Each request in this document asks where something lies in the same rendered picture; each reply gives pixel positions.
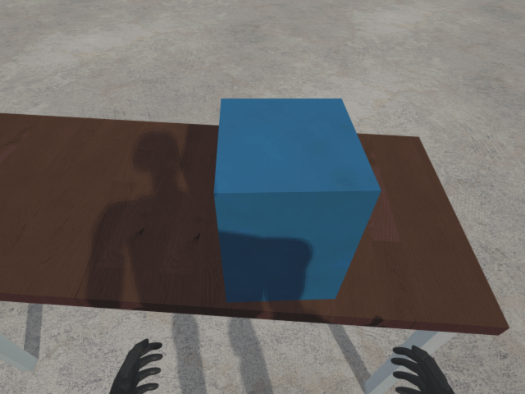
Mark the left robot hand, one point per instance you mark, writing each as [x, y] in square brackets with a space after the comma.
[129, 375]

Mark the carton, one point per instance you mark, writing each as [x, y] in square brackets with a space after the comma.
[293, 192]

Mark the right robot hand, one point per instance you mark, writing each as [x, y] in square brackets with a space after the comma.
[430, 379]

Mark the table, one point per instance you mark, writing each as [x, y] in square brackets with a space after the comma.
[121, 214]

